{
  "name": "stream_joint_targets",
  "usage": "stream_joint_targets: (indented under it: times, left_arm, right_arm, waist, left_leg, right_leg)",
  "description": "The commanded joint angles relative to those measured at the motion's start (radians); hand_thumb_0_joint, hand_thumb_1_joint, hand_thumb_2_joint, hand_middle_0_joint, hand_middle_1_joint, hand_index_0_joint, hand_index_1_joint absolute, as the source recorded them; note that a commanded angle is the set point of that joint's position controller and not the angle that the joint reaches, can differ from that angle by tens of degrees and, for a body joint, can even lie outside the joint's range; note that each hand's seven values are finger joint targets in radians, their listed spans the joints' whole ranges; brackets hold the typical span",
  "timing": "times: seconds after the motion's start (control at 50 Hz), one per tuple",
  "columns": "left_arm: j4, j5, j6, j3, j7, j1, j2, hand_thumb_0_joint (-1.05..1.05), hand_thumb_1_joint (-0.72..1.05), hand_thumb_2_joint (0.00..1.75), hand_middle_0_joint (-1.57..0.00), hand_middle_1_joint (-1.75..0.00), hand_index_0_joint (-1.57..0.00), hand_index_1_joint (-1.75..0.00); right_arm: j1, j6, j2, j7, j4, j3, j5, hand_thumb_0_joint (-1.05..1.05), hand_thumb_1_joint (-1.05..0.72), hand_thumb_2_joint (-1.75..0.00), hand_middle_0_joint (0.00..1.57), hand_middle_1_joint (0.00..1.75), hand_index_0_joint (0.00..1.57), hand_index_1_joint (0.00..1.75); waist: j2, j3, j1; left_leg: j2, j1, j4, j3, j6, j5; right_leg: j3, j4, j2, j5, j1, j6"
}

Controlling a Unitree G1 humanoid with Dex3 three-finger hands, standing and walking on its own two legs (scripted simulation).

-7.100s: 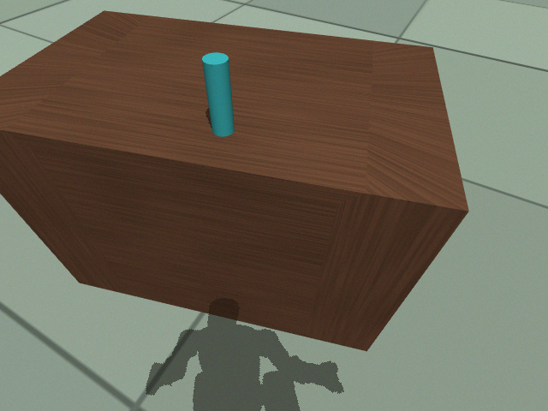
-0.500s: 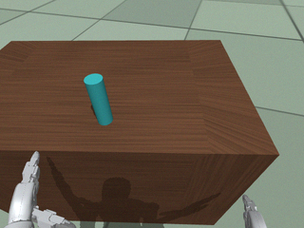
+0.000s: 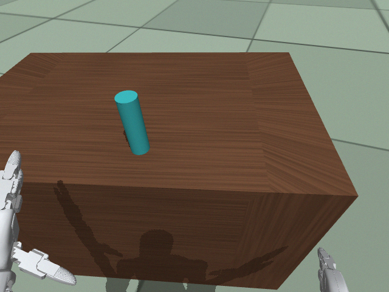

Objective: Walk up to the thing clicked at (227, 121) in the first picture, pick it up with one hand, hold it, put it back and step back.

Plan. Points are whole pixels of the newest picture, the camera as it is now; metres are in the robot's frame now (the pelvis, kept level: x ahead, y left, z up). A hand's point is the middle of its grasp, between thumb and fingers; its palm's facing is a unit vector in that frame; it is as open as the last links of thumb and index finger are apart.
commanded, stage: rise first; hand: left
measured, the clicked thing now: (134, 125) +0.46 +0.18 +0.11
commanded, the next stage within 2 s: go down in 0.68 s
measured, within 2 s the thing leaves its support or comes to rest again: neither
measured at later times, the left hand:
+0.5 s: hand (30, 212) +0.18 +0.25 +0.18, palm faces +0.37 -0.82 -0.44, open 17.6 cm
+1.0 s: hand (19, 198) +0.19 +0.26 +0.20, palm faces +0.40 -0.82 -0.40, open 17.6 cm
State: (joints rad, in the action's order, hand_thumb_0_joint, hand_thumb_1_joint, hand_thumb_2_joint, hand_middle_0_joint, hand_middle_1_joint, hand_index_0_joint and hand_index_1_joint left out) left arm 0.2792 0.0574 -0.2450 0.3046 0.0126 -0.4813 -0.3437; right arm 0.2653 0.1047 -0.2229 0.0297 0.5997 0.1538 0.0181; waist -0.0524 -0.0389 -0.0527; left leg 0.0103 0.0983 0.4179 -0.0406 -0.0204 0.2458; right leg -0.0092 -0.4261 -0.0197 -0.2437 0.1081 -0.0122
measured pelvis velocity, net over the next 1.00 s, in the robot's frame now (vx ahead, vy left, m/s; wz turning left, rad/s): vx -0.01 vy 0.00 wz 0.00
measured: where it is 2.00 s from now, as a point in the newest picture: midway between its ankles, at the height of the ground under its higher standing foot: outside the picture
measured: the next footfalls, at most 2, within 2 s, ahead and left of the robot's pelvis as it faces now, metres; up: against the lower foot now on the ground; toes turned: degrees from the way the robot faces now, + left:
none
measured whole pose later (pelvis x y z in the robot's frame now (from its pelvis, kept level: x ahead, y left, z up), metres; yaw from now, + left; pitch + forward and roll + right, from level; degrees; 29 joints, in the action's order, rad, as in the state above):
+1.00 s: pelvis -0.01 +0.00 -0.01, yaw +0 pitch -4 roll +0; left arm 0.31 0.10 -0.40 0.44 -0.05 -0.33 -0.36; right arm 0.25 0.12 -0.21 0.02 0.62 0.18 0.01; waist -0.04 -0.02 -0.05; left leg 0.00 0.16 0.49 -0.04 -0.02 0.27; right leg -0.01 -0.50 -0.03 -0.27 0.17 -0.02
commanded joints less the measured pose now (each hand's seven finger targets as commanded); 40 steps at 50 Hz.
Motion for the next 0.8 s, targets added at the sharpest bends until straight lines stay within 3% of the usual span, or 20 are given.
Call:
stream_joint_targets:
  times: [0.0,0.02,0.06,0.1,0.14,0.22,0.28,0.32,0.36,0.42,0.44,0.46,0.48,0.56,0.6,0.62,0.72,0.74,0.76,0.78]
  left_arm:
    - [0.207,0.008,-0.086,0.144,0.015,0.08,-0.195,0.0,-0.55,0.01,-0.04,-0.04,-0.04,-0.04]
    - [0.226,0.009,-0.092,0.132,0.014,0.098,-0.189,0.0,-0.56,0.01,-0.04,-0.04,-0.04,-0.04]
    - [0.209,0.012,-0.1,0.161,0.018,0.104,-0.215,0.0,-0.55,0.01,-0.04,-0.04,-0.04,-0.04]
    - [0.235,0.009,-0.114,0.147,0.016,0.129,-0.195,0.0,-0.56,0.02,-0.04,-0.04,-0.04,-0.04]
    - [0.225,0.009,-0.119,0.163,0.021,0.128,-0.208,0.0,-0.57,0.03,-0.05,-0.05,-0.04,-0.05]
    - [0.244,0.008,-0.13,0.163,0.02,0.138,-0.202,0.0,-0.57,0.03,-0.05,-0.05,-0.04,-0.05]
    - [0.246,0.011,-0.135,0.184,0.021,0.144,-0.222,0.0,-0.57,0.04,-0.04,-0.04,-0.04,-0.05]
    - [0.263,0.011,-0.142,0.178,0.019,0.143,-0.211,0.0,-0.58,0.05,-0.04,-0.04,-0.03,-0.05]
    - [0.269,0.012,-0.149,0.185,0.021,0.15,-0.216,0.0,-0.57,0.05,-0.04,-0.04,-0.03,-0.05]
    - [0.274,0.012,-0.153,0.169,0.018,0.144,-0.2,0.0,-0.6,0.06,-0.05,-0.05,-0.03,-0.06]
    - [0.273,0.013,-0.154,0.19,0.02,0.149,-0.217,0.0,-0.6,0.07,-0.04,-0.04,-0.03,-0.06]
    - [0.276,0.011,-0.154,0.18,0.019,0.156,-0.212,0.0,-0.61,0.07,-0.05,-0.05,-0.04,-0.07]
    - [0.279,0.014,-0.155,0.185,0.017,0.16,-0.211,0.0,-0.6,0.07,-0.05,-0.04,-0.03,-0.06]
    - [0.289,0.016,-0.156,0.201,0.017,0.16,-0.222,0.0,-0.61,0.08,-0.05,-0.05,-0.03,-0.07]
    - [0.298,0.014,-0.158,0.194,0.015,0.152,-0.211,0.0,-0.61,0.08,-0.05,-0.05,-0.03,-0.07]
    - [0.292,0.015,-0.157,0.196,0.016,0.153,-0.216,0.0,-0.61,0.09,-0.05,-0.05,-0.03,-0.07]
    - [0.307,0.018,-0.159,0.215,0.014,0.176,-0.229,0.0,-0.61,0.1,-0.05,-0.05,-0.03,-0.07]
    - [0.32,0.018,-0.161,0.201,0.012,0.176,-0.217,0.0,-0.61,0.1,-0.06,-0.06,-0.03,-0.08]
    - [0.289,0.018,-0.159,0.219,0.015,0.168,-0.226,0.0,-0.57,0.05,-0.05,-0.08,-0.05,-0.08]
    - [0.272,0.042,-0.196,0.197,-0.012,0.18,-0.153,0.0,-0.61,0.1,-0.03,-0.03,-0.01,-0.06]
  right_arm:
    - [-0.07,0.06,-0.12,0.005,-0.122,0.04,0.005,0.0,0.53,-0.02,0.05,0.05,0.05,0.05]
    - [-0.094,0.063,-0.104,0.002,-0.133,0.019,0.006,0.0,0.52,-0.03,0.05,0.05,0.05,0.05]
    - [-0.109,0.07,-0.17,0.01,-0.126,0.08,0.005,0.0,0.53,-0.03,0.05,0.05,0.05,0.05]
    - [-0.107,0.077,-0.121,0.004,-0.144,0.033,0.007,0.0,0.53,-0.03,0.05,0.05,0.05,0.05]
    - [-0.09,0.077,-0.158,0.011,-0.106,0.077,0.007,0.0,0.52,-0.03,0.05,0.05,0.05,0.05]
    - [-0.078,0.083,-0.111,0.006,-0.097,0.037,0.006,0.0,0.51,-0.04,0.05,0.05,0.05,0.05]
    - [-0.107,0.091,-0.151,0.012,-0.116,0.065,0.006,0.0,0.52,-0.04,0.05,0.05,0.05,0.05]
    - [-0.117,0.094,-0.123,0.007,-0.136,0.039,0.011,0.0,0.52,-0.04,0.05,0.05,0.05,0.05]
    - [-0.104,0.095,-0.149,0.008,-0.144,0.065,0.01,0.0,0.53,-0.04,0.05,0.05,0.05,0.05]
    - [-0.088,0.094,-0.13,0.003,-0.13,0.056,0.012,0.0,0.51,-0.05,0.05,0.05,0.05,0.05]
    - [-0.101,0.096,-0.158,0.006,-0.15,0.08,0.012,0.0,0.52,-0.05,0.05,0.05,0.05,0.05]
    - [-0.087,0.098,-0.161,0.007,-0.157,0.081,0.012,0.0,0.5,-0.05,0.05,0.05,0.05,0.05]
    - [-0.087,0.099,-0.128,0.001,-0.165,0.048,0.015,0.0,0.51,-0.05,0.05,0.05,0.05,0.05]
    - [-0.09,0.105,-0.158,0.005,-0.172,0.082,0.014,0.0,0.5,-0.06,0.05,0.05,0.05,0.05]
    - [-0.066,0.1,-0.098,-0.002,-0.137,0.037,0.015,0.0,0.51,-0.06,0.05,0.05,0.05,0.05]
    - [-0.069,0.1,-0.133,0.002,-0.15,0.071,0.016,0.0,0.51,-0.06,0.05,0.05,0.05,0.05]
    - [-0.073,0.106,-0.131,-0.001,-0.169,0.062,0.017,0.0,0.51,-0.06,0.05,0.05,0.05,0.05]
    - [-0.07,0.107,-0.114,-0.002,-0.157,0.049,0.017,0.0,0.5,-0.07,0.05,0.05,0.05,0.05]
    - [-0.053,0.106,-0.145,0.001,-0.16,0.079,0.014,0.0,0.5,-0.05,0.05,0.05,0.05,0.05]
    - [-0.094,0.099,-0.101,-0.011,-0.14,0.035,-0.001,0.0,0.54,-0.06,0.05,0.05,0.05,0.05]
  waist:
    - [0.033,0.028,-0.006]
    - [0.026,0.027,-0.01]
    - [0.034,0.029,-0.003]
    - [0.027,0.047,-0.007]
    - [0.017,0.04,-0.002]
    - [0.03,0.048,-0.01]
    - [0.03,0.05,-0.009]
    - [0.02,0.043,-0.017]
    - [0.027,0.063,-0.011]
    - [-0.014,0.053,-0.013]
    - [0.003,0.059,-0.012]
    - [0.019,0.071,-0.004]
    - [0.021,0.059,-0.011]
    - [0.007,0.053,-0.006]
    - [0.003,0.049,-0.021]
    - [0.013,0.043,-0.006]
    - [0.009,0.045,-0.011]
    - [0.006,0.036,-0.013]
    - [0.03,0.045,-0.005]
    - [0.061,0.083,-0.003]
  left_leg:
    - [-0.028,0.033,-0.062,0.067,0.033,-0.135]
    - [-0.029,0.04,-0.063,0.067,0.033,-0.118]
    - [-0.027,0.041,-0.067,0.063,0.033,-0.101]
    - [-0.028,0.035,-0.068,0.063,0.033,-0.104]
    - [-0.024,0.036,-0.072,0.059,0.028,-0.106]
    - [-0.026,0.035,-0.066,0.059,0.032,-0.122]
    - [-0.032,0.031,-0.065,0.065,0.033,-0.107]
    - [-0.029,0.038,-0.076,0.063,0.031,-0.099]
    - [-0.025,0.028,-0.071,0.058,0.029,-0.125]
    - [-0.024,0.032,-0.073,0.06,0.023,-0.141]
    - [-0.022,0.03,-0.073,0.059,0.023,-0.146]
    - [-0.021,0.021,-0.071,0.057,0.025,-0.152]
    - [-0.025,0.029,-0.067,0.06,0.029,-0.146]
    - [-0.026,0.029,-0.072,0.061,0.027,-0.133]
    - [-0.026,0.034,-0.067,0.061,0.028,-0.149]
    - [-0.026,0.033,-0.069,0.062,0.028,-0.145]
    - [-0.025,0.035,-0.072,0.058,0.027,-0.129]
    - [-0.026,0.038,-0.072,0.06,0.028,-0.121]
    - [-0.022,0.036,-0.07,0.056,0.028,-0.131]
    - [-0.02,0.061,-0.022,0.053,0.022,-0.131]
  right_leg:
    - [-0.048,0.082,0.009,0.12,0.02,0.008]
    - [-0.048,0.084,0.009,0.1,0.021,0.008]
    - [-0.048,0.083,0.01,0.086,0.024,0.009]
    - [-0.047,0.079,0.012,0.089,0.018,0.01]
    - [-0.052,0.072,0.018,0.089,0.024,0.014]
    - [-0.053,0.076,0.014,0.103,0.014,0.01]
    - [-0.046,0.081,0.01,0.088,0.027,0.008]
    - [-0.051,0.079,0.016,0.083,0.017,0.013]
    - [-0.053,0.073,0.016,0.104,0.004,0.013]
    - [-0.052,0.064,0.017,0.122,0.004,0.017]
    - [-0.053,0.063,0.019,0.126,0.001,0.016]
    - [-0.054,0.066,0.02,0.13,-0.003,0.015]
    - [-0.052,0.069,0.017,0.129,-0.005,0.012]
    - [-0.052,0.068,0.019,0.115,0.007,0.013]
    - [-0.052,0.068,0.015,0.129,0.003,0.013]
    - [-0.051,0.068,0.016,0.127,0.012,0.012]
    - [-0.056,0.067,0.019,0.109,0.011,0.013]
    - [-0.055,0.069,0.019,0.101,0.015,0.013]
    - [-0.056,0.069,0.02,0.113,0.005,0.011]
    - [-0.057,0.026,0.021,0.104,0.025,0.008]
